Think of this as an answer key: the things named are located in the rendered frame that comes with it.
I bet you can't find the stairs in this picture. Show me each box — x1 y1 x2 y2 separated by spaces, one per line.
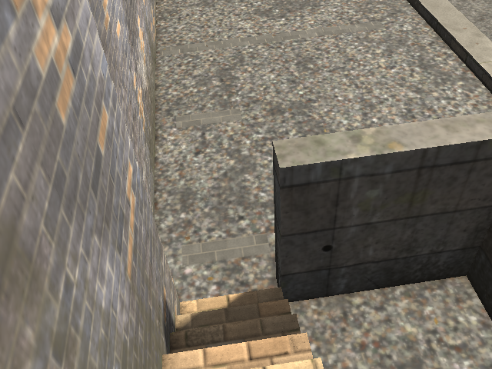
162 287 324 369

